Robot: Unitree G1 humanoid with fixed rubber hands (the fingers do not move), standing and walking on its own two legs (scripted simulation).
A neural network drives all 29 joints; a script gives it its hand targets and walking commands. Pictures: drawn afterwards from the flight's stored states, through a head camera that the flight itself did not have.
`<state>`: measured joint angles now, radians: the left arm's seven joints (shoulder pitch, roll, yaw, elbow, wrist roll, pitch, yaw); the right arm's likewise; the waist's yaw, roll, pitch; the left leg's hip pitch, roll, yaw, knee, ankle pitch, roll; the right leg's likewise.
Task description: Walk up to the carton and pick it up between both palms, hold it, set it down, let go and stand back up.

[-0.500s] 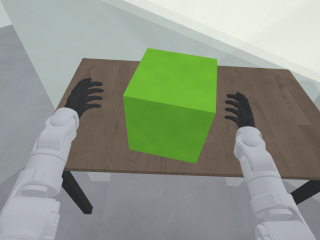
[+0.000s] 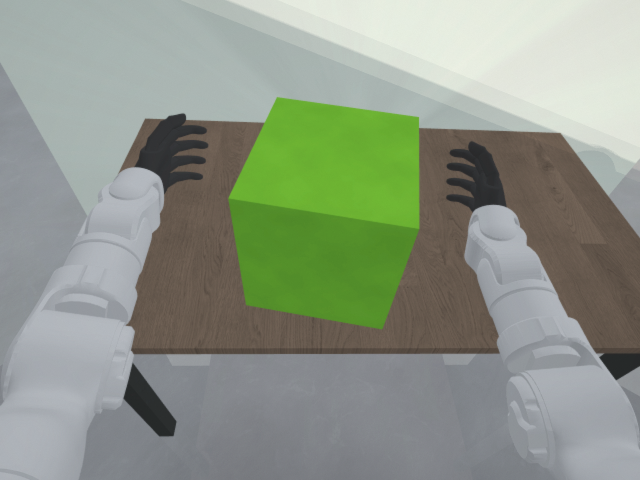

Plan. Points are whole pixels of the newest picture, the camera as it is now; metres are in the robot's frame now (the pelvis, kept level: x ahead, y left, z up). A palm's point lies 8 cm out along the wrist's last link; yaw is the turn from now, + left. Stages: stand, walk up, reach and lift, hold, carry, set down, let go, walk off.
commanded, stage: reach and lift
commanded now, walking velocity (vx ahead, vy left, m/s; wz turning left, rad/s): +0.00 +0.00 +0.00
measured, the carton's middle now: (329, 213) +0.53 -0.02 +0.00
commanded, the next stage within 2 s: none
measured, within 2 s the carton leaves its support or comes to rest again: neither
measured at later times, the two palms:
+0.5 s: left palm (176, 130) +0.49 +0.19 +0.18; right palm (485, 163) +0.45 -0.20 +0.17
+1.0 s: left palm (174, 154) +0.50 +0.20 +0.14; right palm (480, 178) +0.45 -0.21 +0.14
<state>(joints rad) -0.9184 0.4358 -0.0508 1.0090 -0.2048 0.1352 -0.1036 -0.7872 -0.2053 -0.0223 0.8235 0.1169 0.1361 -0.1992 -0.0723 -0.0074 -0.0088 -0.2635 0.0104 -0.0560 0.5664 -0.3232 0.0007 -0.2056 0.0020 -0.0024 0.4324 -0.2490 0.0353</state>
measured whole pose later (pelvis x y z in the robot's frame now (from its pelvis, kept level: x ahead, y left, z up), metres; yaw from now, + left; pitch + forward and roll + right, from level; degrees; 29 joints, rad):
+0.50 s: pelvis +0.01 +0.00 +0.00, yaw +0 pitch +9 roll -2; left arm -1.15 0.45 -0.11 1.22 -0.24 0.11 -0.07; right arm -1.03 -0.22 -0.02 1.06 0.13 0.10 -0.19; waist -0.11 -0.01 -0.10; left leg -0.41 0.01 -0.06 0.57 -0.31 -0.01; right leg -0.34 0.00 -0.01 0.43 -0.25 0.04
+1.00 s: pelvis +0.01 -0.01 +0.00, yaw +1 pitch +16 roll -3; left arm -1.24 0.47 -0.19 1.48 -0.28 -0.05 -0.06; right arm -1.11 -0.23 -0.02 1.26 0.14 0.00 -0.16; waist -0.14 -0.01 -0.16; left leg -0.57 0.01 -0.08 0.57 -0.28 -0.01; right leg -0.50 0.00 -0.03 0.43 -0.22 0.03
